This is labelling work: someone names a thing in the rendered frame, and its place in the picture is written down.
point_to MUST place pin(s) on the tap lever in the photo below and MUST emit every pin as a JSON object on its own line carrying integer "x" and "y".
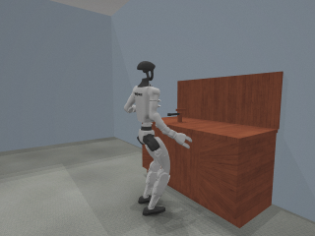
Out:
{"x": 172, "y": 114}

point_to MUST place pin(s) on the robot torso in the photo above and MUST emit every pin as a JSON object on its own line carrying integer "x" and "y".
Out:
{"x": 142, "y": 103}

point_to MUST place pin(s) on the right robot forearm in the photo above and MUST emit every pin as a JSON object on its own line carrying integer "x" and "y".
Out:
{"x": 164, "y": 129}

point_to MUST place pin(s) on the counter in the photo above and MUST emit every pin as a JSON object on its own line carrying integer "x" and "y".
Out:
{"x": 233, "y": 123}

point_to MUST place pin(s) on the robot left shin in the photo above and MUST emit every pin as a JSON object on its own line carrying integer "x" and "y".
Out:
{"x": 151, "y": 177}

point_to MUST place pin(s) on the robot right hand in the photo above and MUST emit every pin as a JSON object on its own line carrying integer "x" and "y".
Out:
{"x": 180, "y": 138}

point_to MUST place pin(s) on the robot right upper arm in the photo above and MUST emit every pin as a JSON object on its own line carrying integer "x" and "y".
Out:
{"x": 153, "y": 94}

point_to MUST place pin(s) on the robot left upper arm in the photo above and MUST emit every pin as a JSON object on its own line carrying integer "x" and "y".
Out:
{"x": 131, "y": 100}

